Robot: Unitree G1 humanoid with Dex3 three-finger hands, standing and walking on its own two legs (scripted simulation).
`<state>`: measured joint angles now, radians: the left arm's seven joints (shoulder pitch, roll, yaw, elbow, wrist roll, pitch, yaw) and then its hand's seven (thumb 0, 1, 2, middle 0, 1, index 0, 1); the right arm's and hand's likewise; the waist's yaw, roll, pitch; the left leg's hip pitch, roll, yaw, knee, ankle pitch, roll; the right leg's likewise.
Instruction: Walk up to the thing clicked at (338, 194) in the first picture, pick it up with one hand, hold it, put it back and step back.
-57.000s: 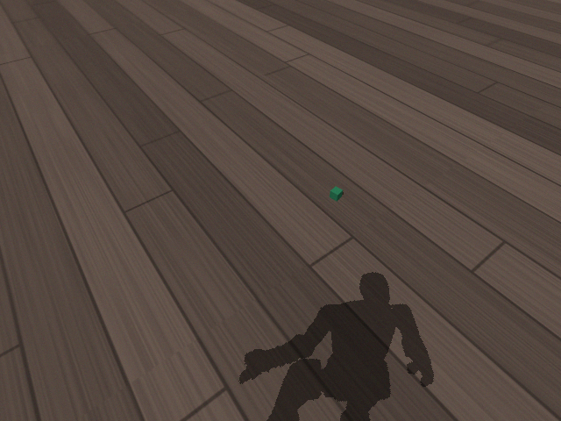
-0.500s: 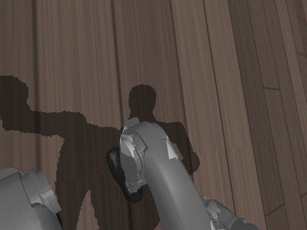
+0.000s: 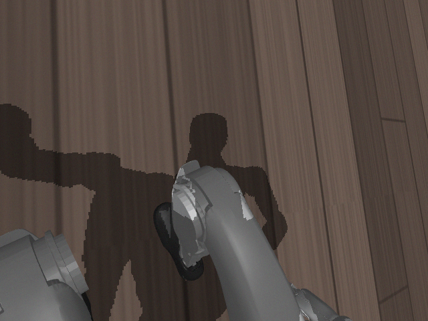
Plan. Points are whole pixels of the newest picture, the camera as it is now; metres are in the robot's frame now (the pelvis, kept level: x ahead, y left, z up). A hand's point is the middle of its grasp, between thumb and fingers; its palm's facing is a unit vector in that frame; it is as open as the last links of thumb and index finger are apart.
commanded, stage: close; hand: left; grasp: from above
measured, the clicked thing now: out of the picture +0.50 +0.25 -0.29
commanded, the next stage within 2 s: none
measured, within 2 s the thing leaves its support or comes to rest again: neither
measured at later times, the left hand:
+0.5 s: hand out of the picture +0.48 +0.23 -0.27, palm faces -0.43 -0.04 -0.90, open 8.5 cm
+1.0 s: hand out of the picture +0.47 +0.23 -0.27, palm faces -0.46 -0.05 -0.89, open 8.2 cm
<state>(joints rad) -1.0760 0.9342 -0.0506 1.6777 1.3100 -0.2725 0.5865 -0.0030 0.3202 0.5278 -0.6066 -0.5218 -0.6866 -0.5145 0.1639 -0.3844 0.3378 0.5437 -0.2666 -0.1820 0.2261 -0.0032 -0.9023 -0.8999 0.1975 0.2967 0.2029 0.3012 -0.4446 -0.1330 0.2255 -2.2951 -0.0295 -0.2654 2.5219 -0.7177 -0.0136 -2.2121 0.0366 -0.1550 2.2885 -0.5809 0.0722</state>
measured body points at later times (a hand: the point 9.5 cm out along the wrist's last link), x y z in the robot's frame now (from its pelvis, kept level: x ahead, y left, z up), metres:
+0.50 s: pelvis +0.00 +0.00 +0.00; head +0.29 +0.12 +0.32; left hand +0.50 +0.23 -0.22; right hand +0.04 -0.24 -0.04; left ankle +0.07 +0.12 -0.28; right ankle +0.14 -0.13 -0.28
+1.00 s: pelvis +0.00 +0.00 +0.00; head +0.29 +0.12 +0.32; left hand +0.49 +0.23 -0.22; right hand +0.03 -0.25 -0.03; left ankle +0.07 +0.12 -0.28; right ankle +0.14 -0.13 -0.28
